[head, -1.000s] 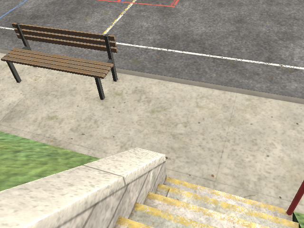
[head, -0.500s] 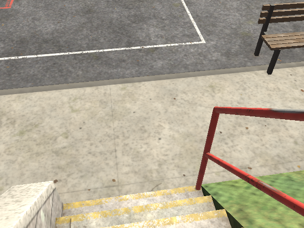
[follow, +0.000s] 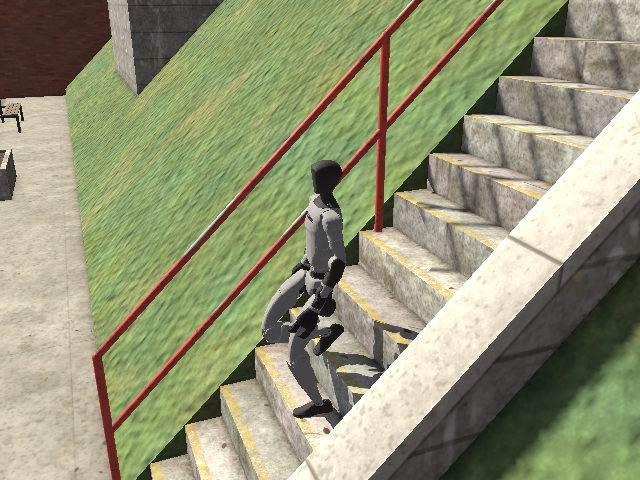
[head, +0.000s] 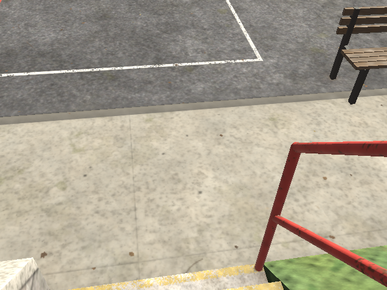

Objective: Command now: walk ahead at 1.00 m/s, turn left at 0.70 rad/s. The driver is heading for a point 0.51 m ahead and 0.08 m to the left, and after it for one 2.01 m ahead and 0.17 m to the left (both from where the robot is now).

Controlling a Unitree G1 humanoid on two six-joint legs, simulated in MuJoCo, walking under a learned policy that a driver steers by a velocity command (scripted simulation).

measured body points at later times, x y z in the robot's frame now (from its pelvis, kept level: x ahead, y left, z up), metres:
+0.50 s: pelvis +0.27 -0.05 -0.23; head +0.27 -0.06 +0.22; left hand +0.17 +0.21 -0.36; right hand +0.53 -0.22 -0.33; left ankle +0.24 +0.09 -0.71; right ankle +0.25 -0.18 -0.93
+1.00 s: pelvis +0.50 +0.02 -0.44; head +0.49 +0.02 +0.01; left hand +0.52 +0.30 -0.56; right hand +0.59 -0.23 -0.57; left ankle +0.47 +0.11 -1.14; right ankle +0.64 -0.06 -1.03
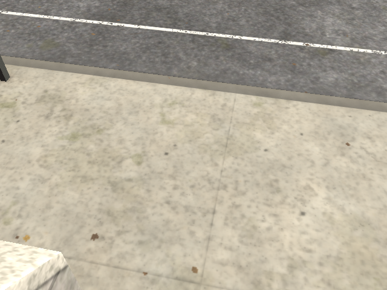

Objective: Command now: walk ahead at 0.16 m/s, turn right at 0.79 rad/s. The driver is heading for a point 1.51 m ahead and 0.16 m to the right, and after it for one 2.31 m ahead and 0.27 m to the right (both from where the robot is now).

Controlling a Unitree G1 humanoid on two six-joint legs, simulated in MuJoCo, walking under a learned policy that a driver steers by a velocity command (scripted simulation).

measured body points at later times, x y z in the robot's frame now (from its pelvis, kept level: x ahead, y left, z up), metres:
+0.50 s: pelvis +0.10 -0.09 -0.21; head +0.08 -0.14 +0.23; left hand +0.20 +0.13 -0.33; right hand +0.18 -0.35 -0.35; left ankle +0.21 +0.05 -0.63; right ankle +0.17 -0.17 -0.92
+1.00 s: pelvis +0.11 -0.02 -0.20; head +0.09 +0.00 +0.25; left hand +0.14 +0.26 -0.32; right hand +0.41 -0.22 -0.19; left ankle +0.11 +0.12 -0.63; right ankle +0.17 -0.18 -0.92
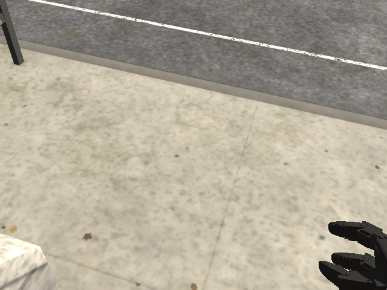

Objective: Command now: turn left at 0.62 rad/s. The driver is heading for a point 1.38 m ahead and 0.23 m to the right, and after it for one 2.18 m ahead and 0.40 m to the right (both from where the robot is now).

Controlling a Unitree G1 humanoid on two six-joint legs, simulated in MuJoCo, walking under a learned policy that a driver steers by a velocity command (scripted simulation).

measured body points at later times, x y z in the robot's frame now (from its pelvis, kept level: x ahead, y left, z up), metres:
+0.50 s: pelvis +0.00 +0.05 +0.10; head -0.01 +0.03 +0.55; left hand +0.21 +0.32 +0.05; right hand +0.19 -0.18 +0.02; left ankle -0.02 +0.19 -0.50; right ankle +0.09 -0.06 -0.55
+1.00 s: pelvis +0.07 +0.01 +0.00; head +0.04 -0.04 +0.44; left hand +0.20 +0.21 -0.11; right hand +0.20 -0.24 -0.11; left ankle +0.20 +0.12 -0.56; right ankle +0.06 -0.07 -0.72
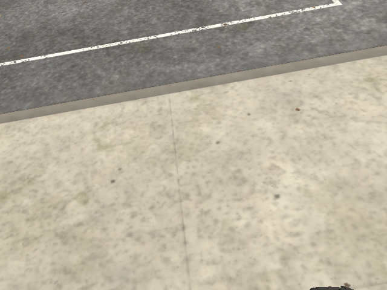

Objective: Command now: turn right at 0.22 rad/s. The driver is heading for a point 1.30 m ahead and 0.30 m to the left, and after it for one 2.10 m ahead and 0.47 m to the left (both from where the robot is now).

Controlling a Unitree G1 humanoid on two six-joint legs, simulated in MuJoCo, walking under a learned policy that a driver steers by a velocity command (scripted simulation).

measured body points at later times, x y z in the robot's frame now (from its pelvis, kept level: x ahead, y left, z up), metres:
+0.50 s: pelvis +0.15 +0.07 -0.05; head +0.16 +0.08 +0.40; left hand +0.38 +0.28 -0.14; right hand +0.01 -0.18 -0.16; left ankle +0.00 +0.17 -0.72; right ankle +0.35 -0.08 -0.70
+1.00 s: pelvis +0.55 +0.10 -0.36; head +0.53 +0.12 +0.09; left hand +0.43 +0.32 -0.51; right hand +0.69 -0.16 -0.47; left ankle +0.66 +0.18 -1.09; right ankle +0.30 -0.05 -0.88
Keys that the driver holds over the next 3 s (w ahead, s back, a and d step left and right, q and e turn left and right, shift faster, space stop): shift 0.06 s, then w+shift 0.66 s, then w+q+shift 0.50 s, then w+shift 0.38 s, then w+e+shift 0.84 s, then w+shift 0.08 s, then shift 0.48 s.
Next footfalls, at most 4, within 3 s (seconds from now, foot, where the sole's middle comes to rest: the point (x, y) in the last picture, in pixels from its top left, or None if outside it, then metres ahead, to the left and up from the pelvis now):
0.22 left None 0.04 0.17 -0.75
0.66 right None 0.31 -0.06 -0.97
1.02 left None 0.67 0.18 -1.18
1.34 right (228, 218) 1.08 0.11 -1.18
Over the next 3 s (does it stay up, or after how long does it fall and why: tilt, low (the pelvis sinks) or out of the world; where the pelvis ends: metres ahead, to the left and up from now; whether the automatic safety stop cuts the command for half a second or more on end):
stays up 2.16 0.53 -0.41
